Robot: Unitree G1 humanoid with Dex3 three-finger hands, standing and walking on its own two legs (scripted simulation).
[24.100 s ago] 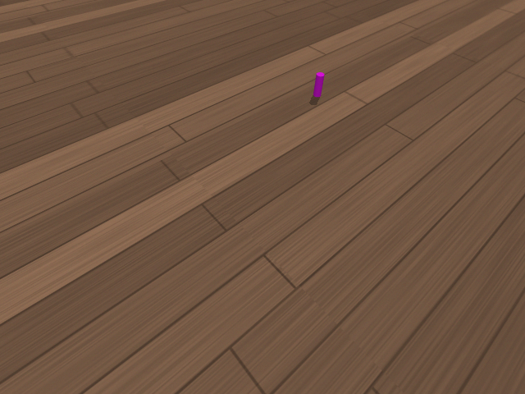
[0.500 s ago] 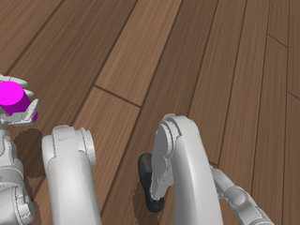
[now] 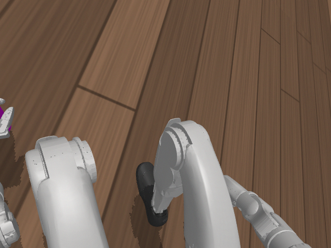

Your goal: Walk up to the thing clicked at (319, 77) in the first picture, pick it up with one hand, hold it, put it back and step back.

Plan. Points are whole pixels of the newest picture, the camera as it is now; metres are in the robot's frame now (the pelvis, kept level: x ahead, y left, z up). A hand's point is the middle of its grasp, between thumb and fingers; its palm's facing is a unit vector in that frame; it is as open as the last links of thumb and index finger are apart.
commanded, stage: lower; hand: left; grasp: from the side
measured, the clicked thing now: out of the picture +0.40 +0.28 -0.17
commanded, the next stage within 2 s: loosen in 0.76 s
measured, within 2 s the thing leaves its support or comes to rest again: rests again in 0.64 s
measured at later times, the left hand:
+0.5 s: hand out of the picture +0.40 +0.28 -0.17, palm faces +0.32 -0.95 +0.00, open 7.6 cm
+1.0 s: hand out of the picture +0.39 +0.27 -0.18, palm faces +0.33 -0.94 +0.01, open 7.5 cm
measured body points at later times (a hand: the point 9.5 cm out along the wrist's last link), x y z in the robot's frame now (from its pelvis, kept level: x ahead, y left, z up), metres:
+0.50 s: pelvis -0.01 +0.01 +0.00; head +0.21 +0.19 +0.34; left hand +0.38 +0.33 -0.17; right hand +0.17 -0.24 -0.03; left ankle +0.08 +0.13 -0.25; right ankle +0.14 -0.12 -0.25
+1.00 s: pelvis -0.01 +0.01 +0.00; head +0.21 +0.21 +0.33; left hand +0.37 +0.32 -0.18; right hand +0.17 -0.23 -0.03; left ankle +0.08 +0.13 -0.25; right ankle +0.14 -0.12 -0.25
